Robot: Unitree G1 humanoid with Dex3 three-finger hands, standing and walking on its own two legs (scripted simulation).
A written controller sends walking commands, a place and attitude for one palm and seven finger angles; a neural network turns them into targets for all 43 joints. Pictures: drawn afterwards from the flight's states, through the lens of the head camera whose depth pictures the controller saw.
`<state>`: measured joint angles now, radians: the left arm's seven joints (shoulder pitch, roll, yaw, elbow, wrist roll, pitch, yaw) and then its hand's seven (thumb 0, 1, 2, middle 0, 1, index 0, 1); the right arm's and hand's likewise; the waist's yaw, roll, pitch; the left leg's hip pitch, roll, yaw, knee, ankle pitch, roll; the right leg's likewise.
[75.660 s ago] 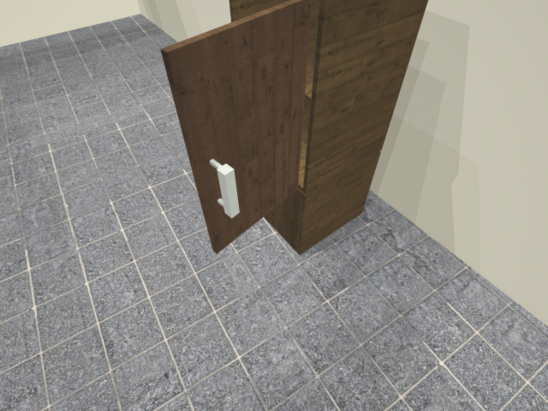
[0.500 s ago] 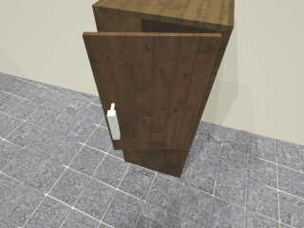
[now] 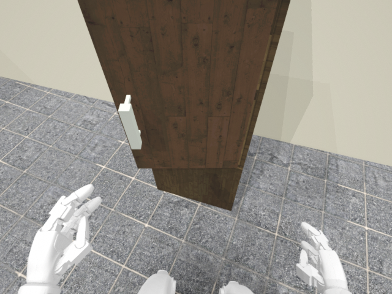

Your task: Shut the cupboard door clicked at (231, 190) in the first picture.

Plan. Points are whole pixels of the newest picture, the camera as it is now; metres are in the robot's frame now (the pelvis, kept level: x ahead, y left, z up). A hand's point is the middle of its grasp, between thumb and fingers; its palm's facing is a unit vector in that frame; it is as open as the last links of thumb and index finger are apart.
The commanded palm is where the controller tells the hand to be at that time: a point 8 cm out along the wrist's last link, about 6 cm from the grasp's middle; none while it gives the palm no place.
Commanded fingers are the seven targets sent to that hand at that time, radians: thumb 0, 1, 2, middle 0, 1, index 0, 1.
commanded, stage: raise the hand and make a fist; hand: left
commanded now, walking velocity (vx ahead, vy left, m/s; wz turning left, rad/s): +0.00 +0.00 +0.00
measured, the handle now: (132, 122) +0.53 +0.21 +0.01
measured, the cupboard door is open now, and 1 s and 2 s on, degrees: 18 18 18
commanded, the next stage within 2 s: bring the fist close to the handle in 1.60 s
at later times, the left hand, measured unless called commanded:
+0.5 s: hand (83, 248) +0.20 +0.22 +0.02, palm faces +0.07 -1.00 -0.03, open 4.2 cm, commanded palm +0.17 +0.27 +0.02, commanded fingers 0.00 0.90 0.90 -0.95 -1.12 -0.95 -1.12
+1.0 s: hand (76, 244) +0.21 +0.24 +0.02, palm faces +0.06 -1.00 -0.02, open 3.1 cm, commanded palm +0.18 +0.29 +0.02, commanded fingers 0.00 0.90 0.90 -1.30 -1.50 -1.30 -1.50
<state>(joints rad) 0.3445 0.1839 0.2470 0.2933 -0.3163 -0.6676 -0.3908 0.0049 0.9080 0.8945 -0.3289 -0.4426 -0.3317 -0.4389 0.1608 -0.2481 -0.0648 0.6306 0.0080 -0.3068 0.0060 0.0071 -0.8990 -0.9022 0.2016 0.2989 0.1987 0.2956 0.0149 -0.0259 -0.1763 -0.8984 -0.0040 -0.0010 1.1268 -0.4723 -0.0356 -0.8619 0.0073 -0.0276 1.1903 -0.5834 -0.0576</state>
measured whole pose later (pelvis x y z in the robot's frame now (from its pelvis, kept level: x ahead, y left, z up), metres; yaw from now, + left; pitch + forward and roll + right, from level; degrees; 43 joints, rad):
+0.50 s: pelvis -0.02 +0.02 -0.03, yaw -1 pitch +18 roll -2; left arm 0.39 0.21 0.20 0.06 -0.31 -0.44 -0.25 0.02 0.90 0.90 -0.78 -0.93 -0.78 -0.93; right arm 0.27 -0.21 -0.01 0.58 0.02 -0.24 -0.07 0.01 -0.90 -0.90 0.20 0.30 0.20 0.30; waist 0.00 0.04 -0.18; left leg -1.09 0.01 -0.04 1.28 -0.50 0.00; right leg -1.01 0.03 -0.07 1.27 -0.57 -0.03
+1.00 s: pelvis -0.01 +0.05 -0.03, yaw +0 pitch +18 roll -5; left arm 0.41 0.22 0.13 -0.04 -0.25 -0.42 -0.18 0.02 0.90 0.90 -1.23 -1.42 -1.23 -1.42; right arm 0.19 -0.21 0.03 0.47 -0.01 -0.16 -0.04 0.01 -0.90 -0.90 0.20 0.30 0.20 0.30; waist 0.02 0.03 -0.19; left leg -1.11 0.00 -0.05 1.32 -0.53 0.03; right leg -1.00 0.01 -0.08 1.26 -0.58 0.00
